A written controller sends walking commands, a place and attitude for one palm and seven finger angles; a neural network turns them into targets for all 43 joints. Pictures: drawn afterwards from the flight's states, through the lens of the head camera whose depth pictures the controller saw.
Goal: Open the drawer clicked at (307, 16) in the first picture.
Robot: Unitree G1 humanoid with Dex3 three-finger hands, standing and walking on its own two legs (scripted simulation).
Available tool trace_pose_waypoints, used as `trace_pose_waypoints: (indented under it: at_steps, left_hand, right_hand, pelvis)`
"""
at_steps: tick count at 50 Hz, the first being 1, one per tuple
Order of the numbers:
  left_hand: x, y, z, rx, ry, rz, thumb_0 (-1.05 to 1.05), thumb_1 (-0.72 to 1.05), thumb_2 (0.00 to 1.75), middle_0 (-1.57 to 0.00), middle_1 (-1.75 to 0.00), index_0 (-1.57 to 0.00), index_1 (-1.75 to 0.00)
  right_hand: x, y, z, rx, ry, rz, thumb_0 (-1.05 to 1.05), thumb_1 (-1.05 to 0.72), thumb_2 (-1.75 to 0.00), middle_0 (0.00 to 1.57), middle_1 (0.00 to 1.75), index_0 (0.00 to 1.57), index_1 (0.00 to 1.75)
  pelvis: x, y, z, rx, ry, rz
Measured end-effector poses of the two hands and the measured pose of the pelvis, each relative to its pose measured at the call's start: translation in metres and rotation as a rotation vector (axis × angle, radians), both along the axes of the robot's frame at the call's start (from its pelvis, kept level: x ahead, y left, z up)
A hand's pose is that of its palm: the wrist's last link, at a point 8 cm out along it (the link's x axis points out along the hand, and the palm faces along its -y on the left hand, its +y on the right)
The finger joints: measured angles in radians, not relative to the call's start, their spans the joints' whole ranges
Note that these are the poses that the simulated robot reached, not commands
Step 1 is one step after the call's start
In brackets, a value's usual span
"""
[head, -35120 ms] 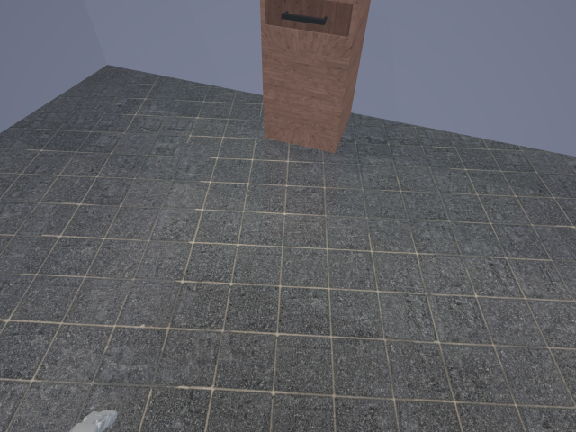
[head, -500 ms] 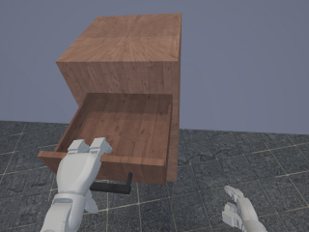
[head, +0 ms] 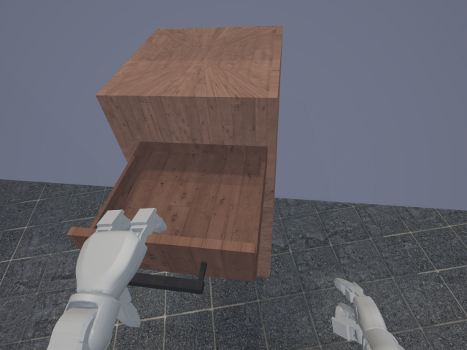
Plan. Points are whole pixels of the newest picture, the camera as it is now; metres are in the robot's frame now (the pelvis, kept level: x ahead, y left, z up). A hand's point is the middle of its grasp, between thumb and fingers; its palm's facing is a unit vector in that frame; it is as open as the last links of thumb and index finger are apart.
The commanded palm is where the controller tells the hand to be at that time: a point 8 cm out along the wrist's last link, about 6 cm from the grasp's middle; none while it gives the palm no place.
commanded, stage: draw the hand back to the body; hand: left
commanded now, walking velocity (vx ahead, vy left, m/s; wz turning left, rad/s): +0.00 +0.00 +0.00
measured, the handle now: (158, 272) +0.26 +0.22 -0.06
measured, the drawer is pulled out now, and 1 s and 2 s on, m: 0.30 0.30 0.30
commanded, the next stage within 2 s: step back with the hand held close in 1.46 s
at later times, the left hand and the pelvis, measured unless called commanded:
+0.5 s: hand (102, 264) +0.19 +0.23 +0.10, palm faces +0.12 -0.26 -0.96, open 13.8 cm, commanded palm +0.15 +0.24 +0.16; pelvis -0.01 +0.00 +0.00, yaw +1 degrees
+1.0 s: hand (94, 239) +0.21 +0.23 +0.15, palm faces +0.36 -0.84 -0.40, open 10.9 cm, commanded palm +0.15 +0.27 +0.17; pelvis +0.02 +0.00 +0.01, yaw +1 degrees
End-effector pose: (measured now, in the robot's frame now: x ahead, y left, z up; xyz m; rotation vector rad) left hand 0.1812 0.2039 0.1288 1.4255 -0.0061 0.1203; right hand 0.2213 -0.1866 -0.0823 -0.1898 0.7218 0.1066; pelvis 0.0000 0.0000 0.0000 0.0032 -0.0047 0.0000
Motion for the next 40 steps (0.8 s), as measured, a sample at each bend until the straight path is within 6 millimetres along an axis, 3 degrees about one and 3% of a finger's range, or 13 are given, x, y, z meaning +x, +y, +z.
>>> trace_pose_waypoints:
  at_steps: [10,19,24,27,30,34,40]
  left_hand:
    - [-0.002,0.025,0.017,0.014,-0.024,0.092,0.0,-0.49,0.3,-0.31,-1.2,-0.32,-1.2]
    - [-0.01,0.024,0.017,0.018,0.017,0.043,0.0,-0.49,0.3,-0.32,-1.2,-0.32,-1.2]
    - [-0.015,0.034,0.025,0.046,-0.008,0.062,0.0,-0.49,0.3,-0.32,-1.2,-0.32,-1.2]
    - [-0.016,0.042,0.023,-0.488,-0.08,0.09,0.0,-0.48,0.3,-0.31,-1.19,-0.32,-1.2]
    - [-0.018,0.041,0.017,-0.824,-0.144,0.095,0.0,-0.44,0.32,-0.31,-1.17,-0.31,-1.17]
    - [-0.019,0.04,0.025,-0.981,-0.239,0.062,0.0,-0.36,0.36,-0.3,-1.11,-0.31,-1.12]
    - [-0.016,0.055,0.041,-0.98,-0.327,0.057,0.0,-0.19,0.43,-0.29,-1.0,-0.29,-1.01]
  right_hand:
    - [-0.009,0.003,-0.003,0.009,0.022,-0.016,0.01,-0.9,-0.9,0.2,0.3,0.2,0.3]
    - [-0.011,0.0,0.002,-0.018,0.006,-0.012,0.01,-0.9,-0.9,0.2,0.3,0.2,0.3]
    - [-0.011,-0.001,0.002,-0.027,0.008,-0.014,0.01,-0.9,-0.9,0.2,0.3,0.2,0.3]
    - [-0.012,-0.002,0.007,-0.024,-0.05,-0.037,0.01,-0.9,-0.9,0.2,0.3,0.2,0.3]
    - [-0.017,-0.003,0.016,-0.04,-0.108,-0.063,0.01,-0.9,-0.9,0.2,0.3,0.2,0.3]
    - [-0.025,-0.008,0.021,-0.073,-0.142,-0.076,0.01,-0.9,-0.9,0.2,0.3,0.2,0.3]
    - [-0.031,-0.019,0.015,-0.097,-0.111,-0.09,0.01,-0.9,-0.9,0.2,0.3,0.2,0.3]
  pelvis:
    - [-0.005,0.004,0.002,0.002,-0.018,0.005]
    - [-0.008,0.005,0.003,0.0,-0.025,0.005]
    - [-0.009,0.004,0.004,-0.002,-0.027,0.007]
    - [-0.009,0.003,0.004,-0.005,-0.052,0.013]
    - [-0.006,0.001,0.004,-0.006,-0.064,0.015]
    - [0.002,-0.002,0.005,-0.01,-0.069,0.023]
    - [0.01,-0.002,0.006,-0.014,-0.064,0.026]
